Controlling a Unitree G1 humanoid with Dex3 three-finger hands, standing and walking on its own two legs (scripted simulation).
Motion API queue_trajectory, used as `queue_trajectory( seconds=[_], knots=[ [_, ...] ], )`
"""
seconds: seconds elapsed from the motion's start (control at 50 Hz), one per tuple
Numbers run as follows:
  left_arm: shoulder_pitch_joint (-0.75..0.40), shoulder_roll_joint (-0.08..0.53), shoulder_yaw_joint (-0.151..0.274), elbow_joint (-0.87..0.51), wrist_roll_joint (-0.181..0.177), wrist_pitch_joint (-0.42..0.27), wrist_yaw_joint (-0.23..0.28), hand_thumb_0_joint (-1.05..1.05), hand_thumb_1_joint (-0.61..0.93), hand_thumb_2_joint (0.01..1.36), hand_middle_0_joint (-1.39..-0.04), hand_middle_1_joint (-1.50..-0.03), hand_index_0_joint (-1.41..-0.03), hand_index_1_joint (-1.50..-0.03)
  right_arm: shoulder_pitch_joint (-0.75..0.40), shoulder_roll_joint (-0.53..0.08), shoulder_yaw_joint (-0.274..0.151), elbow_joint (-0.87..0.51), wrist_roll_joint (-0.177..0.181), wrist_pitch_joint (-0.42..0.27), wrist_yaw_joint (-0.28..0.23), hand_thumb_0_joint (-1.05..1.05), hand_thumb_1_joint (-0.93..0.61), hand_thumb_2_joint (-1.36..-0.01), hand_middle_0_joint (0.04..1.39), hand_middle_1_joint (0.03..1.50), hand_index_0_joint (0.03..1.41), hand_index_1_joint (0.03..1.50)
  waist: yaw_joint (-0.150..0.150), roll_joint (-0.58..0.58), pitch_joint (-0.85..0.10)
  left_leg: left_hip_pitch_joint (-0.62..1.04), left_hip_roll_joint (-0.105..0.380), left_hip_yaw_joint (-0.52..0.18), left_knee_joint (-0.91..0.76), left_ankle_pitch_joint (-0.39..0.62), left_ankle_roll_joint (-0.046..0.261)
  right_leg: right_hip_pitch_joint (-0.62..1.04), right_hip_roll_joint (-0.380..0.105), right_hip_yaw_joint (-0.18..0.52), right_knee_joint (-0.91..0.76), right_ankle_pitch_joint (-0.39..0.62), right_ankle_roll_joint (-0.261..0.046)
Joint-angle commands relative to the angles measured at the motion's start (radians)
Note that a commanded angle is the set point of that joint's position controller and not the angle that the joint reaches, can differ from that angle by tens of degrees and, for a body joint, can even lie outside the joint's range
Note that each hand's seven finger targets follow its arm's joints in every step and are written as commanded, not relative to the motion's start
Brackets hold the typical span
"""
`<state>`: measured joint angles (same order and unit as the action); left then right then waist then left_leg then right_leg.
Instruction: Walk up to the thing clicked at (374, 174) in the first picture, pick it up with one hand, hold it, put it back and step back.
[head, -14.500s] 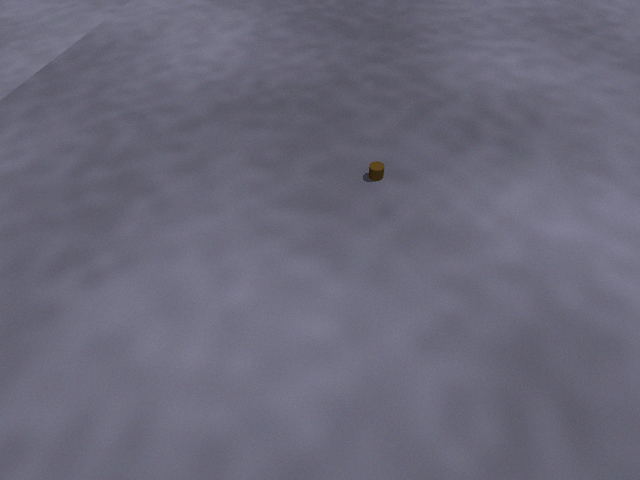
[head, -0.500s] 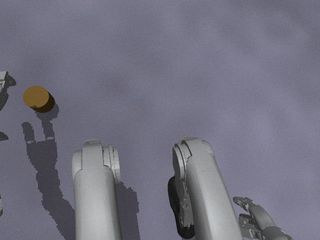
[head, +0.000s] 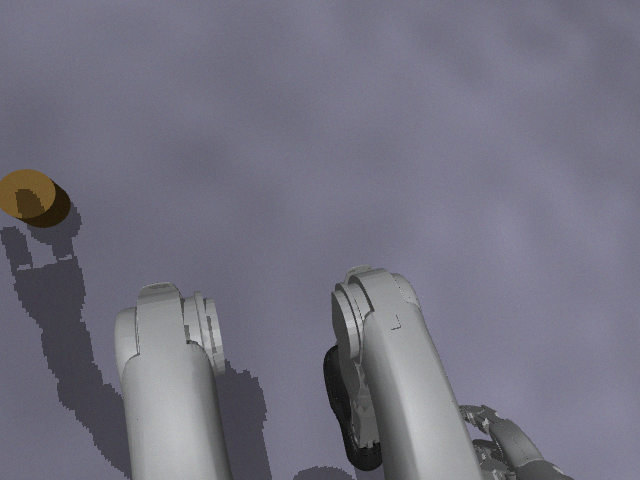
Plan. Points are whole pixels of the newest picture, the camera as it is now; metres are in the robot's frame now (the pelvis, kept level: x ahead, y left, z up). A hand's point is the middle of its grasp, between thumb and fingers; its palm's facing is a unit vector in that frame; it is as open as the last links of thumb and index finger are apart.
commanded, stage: rise first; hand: left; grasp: from above
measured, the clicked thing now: (35, 199) +0.45 +0.38 -0.29
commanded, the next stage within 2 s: none
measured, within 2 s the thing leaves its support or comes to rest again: neither
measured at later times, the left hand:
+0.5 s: hand out of the picture +0.40 +0.40 -0.18, palm faces -0.43 -0.15 -0.89, open 14.1 cm
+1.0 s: hand out of the picture +0.41 +0.41 -0.18, palm faces -0.45 -0.16 -0.88, open 14.2 cm
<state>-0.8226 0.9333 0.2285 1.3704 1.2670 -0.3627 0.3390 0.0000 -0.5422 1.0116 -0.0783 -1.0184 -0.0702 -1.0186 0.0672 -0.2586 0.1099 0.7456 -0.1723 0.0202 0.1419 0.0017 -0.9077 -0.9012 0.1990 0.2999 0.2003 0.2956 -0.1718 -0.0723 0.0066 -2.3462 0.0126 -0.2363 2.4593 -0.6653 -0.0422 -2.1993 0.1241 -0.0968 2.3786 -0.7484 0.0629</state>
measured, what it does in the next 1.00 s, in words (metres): stands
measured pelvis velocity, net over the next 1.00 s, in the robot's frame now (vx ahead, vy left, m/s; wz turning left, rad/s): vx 0.00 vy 0.01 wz -0.03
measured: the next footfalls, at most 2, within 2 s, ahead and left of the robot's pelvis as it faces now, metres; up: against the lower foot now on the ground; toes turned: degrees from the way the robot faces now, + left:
none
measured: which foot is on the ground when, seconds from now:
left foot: down 0.00-1.00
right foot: down 0.00-1.00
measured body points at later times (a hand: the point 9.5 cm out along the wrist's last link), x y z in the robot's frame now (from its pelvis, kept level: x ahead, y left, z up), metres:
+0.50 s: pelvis +0.00 +0.00 +0.00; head +0.24 +0.12 +0.36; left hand +0.42 +0.41 -0.13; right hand +0.11 -0.26 -0.10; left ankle +0.07 +0.14 -0.28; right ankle +0.09 -0.13 -0.28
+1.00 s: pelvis +0.00 +0.01 +0.00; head +0.24 +0.13 +0.35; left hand +0.43 +0.41 -0.13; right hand +0.09 -0.26 -0.09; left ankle +0.07 +0.14 -0.28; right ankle +0.09 -0.13 -0.28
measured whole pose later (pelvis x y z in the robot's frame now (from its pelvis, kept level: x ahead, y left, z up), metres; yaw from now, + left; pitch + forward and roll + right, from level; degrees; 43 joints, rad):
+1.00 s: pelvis +0.00 +0.01 +0.00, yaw -2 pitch +30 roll -13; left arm -0.89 1.02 0.22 1.44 1.28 -0.36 0.34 0.00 -0.56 1.02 -0.09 -1.03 -0.08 -1.03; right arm 0.05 -0.27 0.18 0.72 -0.19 0.01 0.15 0.00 -0.91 -0.90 0.20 0.30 0.20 0.30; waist -0.21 -0.09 0.05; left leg -2.35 0.01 -0.26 2.48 -0.67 -0.03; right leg -2.19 0.13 -0.12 2.37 -0.74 0.07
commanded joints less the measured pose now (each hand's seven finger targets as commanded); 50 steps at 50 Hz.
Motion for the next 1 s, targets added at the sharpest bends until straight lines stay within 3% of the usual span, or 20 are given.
queue_trajectory(
  seconds=[0.0,0.28,0.38,0.48,0.54,0.6,0.62,0.76,0.86,0.98],
  knots=[
    [-0.245,0.336,0.044,-0.124,-0.024,-0.010,0.047,0.000,-0.567,1.019,-0.065,-1.013,-0.059,-1.018,0.154,-0.270,-0.076,-0.019,-0.003,-0.004,-0.015,0.000,-0.900,-0.900,0.200,0.300,0.200,0.300,0.023,0.387,-0.646,0.576,0.020,0.136,-0.234,0.167,0.063,0.220,-0.005,-0.107,-0.235,0.239,-0.090],
    [-0.268,0.343,0.035,-0.085,-0.007,-0.007,0.068,0.000,-0.543,0.996,-0.068,-1.031,-0.071,-1.027,0.146,-0.277,-0.060,-0.017,-0.016,-0.006,-0.010,0.000,-0.899,-0.899,0.200,0.300,0.200,0.300,0.007,0.415,-0.643,0.586,0.021,0.123,-0.232,0.174,0.058,0.212,-0.003,-0.122,-0.220,0.246,-0.089],
    [-0.299,0.342,0.029,-0.079,0.000,-0.005,0.077,0.000,-0.551,1.002,-0.067,-1.036,-0.069,-1.033,0.150,-0.279,-0.052,-0.018,-0.021,-0.009,-0.009,0.000,-0.901,-0.900,0.200,0.300,0.200,0.300,-0.011,0.402,-0.640,0.575,0.022,0.123,-0.221,0.173,0.061,0.221,-0.002,-0.123,-0.225,0.254,-0.086],
    [-0.306,0.368,0.035,-0.073,0.000,-0.002,0.078,0.000,-0.540,0.993,-0.072,-1.032,-0.076,-1.028,0.142,-0.285,-0.048,-0.021,-0.016,-0.011,-0.010,0.000,-0.899,-0.899,0.200,0.300,0.200,0.300,-0.006,0.421,-0.639,0.588,0.025,0.115,-0.228,0.174,0.058,0.208,-0.004,-0.126,-0.215,0.252,-0.088],
    [-0.322,0.358,0.020,-0.063,0.001,0.001,0.077,0.000,-0.569,1.018,-0.071,-1.025,-0.065,-1.030,0.148,-0.286,-0.043,-0.016,-0.018,-0.016,-0.010,0.000,-0.903,-0.901,0.200,0.300,0.200,0.300,-0.022,0.414,-0.627,0.586,0.024,0.117,-0.218,0.176,0.062,0.208,-0.003,-0.124,-0.224,0.255,-0.086],
    [-0.318,0.376,0.027,-0.056,0.001,0.006,0.077,0.000,-0.567,1.015,-0.068,-1.033,-0.065,-1.035,0.150,-0.285,-0.039,-0.019,-0.019,-0.019,-0.010,0.000,-0.903,-0.901,0.200,0.300,0.200,0.300,-0.014,0.424,-0.630,0.593,0.026,0.115,-0.222,0.188,0.060,0.216,-0.004,-0.124,-0.220,0.265,-0.086],
    [-0.328,0.376,0.021,-0.050,0.002,0.007,0.074,0.000,-0.570,1.020,-0.072,-1.027,-0.066,-1.033,0.150,-0.285,-0.037,-0.021,-0.021,-0.020,-0.008,0.000,-0.903,-0.902,0.199,0.300,0.200,0.300,-0.028,0.417,-0.628,0.587,0.029,0.114,-0.211,0.186,0.061,0.216,-0.003,-0.124,-0.222,0.266,-0.085],
    [-0.321,0.407,0.034,-0.075,-0.011,0.010,0.056,0.000,-0.576,1.021,-0.069,-1.028,-0.062,-1.034,0.143,-0.293,-0.028,-0.030,-0.021,-0.015,-0.011,0.000,-0.903,-0.901,0.199,0.300,0.200,0.300,-0.009,0.447,-0.649,0.609,0.030,0.107,-0.229,0.195,0.057,0.222,-0.003,-0.129,-0.216,0.267,-0.087],
    [-0.292,0.406,0.032,-0.056,-0.016,0.002,0.042,0.000,-0.574,1.019,-0.069,-1.029,-0.063,-1.034,0.140,-0.294,-0.023,-0.038,-0.022,-0.010,-0.010,0.000,-0.901,-0.900,0.200,0.300,0.200,0.300,-0.015,0.429,-0.602,0.576,0.027,0.111,-0.227,0.167,0.061,0.229,-0.002,-0.127,-0.232,0.250,-0.085],
    [-0.303,0.407,0.036,-0.083,-0.013,-0.008,0.044,0.000,-0.593,1.038,-0.070,-1.019,-0.057,-1.032,0.150,-0.296,-0.025,-0.034,-0.019,-0.012,-0.008,0.000,-0.903,-0.901,0.200,0.300,0.200,0.300,-0.017,0.443,-0.630,0.617,0.032,0.101,-0.226,0.206,0.058,0.226,-0.003,-0.131,-0.221,0.277,-0.084]
  ],
)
